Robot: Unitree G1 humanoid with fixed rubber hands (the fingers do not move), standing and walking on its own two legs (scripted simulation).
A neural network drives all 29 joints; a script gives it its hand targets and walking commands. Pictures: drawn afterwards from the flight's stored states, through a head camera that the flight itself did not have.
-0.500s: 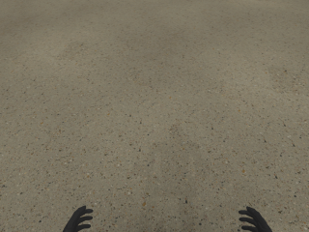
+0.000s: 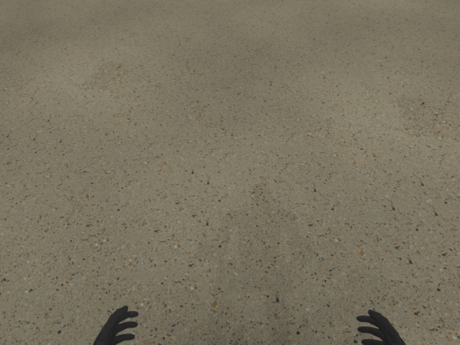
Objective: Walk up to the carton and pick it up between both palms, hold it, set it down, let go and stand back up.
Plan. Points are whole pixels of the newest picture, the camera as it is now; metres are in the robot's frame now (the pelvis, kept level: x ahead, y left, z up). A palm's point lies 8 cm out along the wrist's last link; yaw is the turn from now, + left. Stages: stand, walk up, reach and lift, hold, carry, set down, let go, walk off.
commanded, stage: stand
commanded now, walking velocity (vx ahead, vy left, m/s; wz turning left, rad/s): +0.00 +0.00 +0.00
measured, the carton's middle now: out of the picture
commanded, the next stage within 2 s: walk up in 0.32 s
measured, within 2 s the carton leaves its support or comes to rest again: neither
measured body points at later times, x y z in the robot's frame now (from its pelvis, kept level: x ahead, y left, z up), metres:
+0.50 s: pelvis +0.00 +0.00 +0.00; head +0.00 +0.00 +0.45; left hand +0.13 +0.25 -0.10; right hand +0.11 -0.26 -0.10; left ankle +0.01 +0.12 -0.73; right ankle +0.02 -0.12 -0.73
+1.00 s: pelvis -0.09 -0.05 -0.01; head -0.06 -0.08 +0.44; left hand +0.12 +0.18 -0.10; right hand -0.05 -0.37 -0.11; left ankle -0.03 +0.03 -0.70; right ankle -0.04 -0.19 -0.73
